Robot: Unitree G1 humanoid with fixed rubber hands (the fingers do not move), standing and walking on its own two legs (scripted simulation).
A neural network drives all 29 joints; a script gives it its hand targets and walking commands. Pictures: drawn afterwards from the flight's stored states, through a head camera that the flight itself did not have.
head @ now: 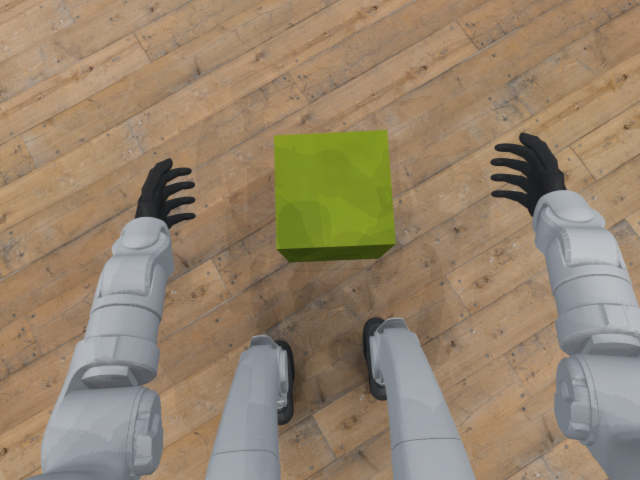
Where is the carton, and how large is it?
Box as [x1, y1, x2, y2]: [274, 130, 395, 261]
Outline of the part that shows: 386,130 274,135 276,248 289,261 378,258 395,243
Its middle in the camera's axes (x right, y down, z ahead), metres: +0.04 -0.08 +0.94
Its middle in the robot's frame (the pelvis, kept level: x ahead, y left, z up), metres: +0.53 -0.04 -0.54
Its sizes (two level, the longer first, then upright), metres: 0.250 0.246 0.270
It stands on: the floor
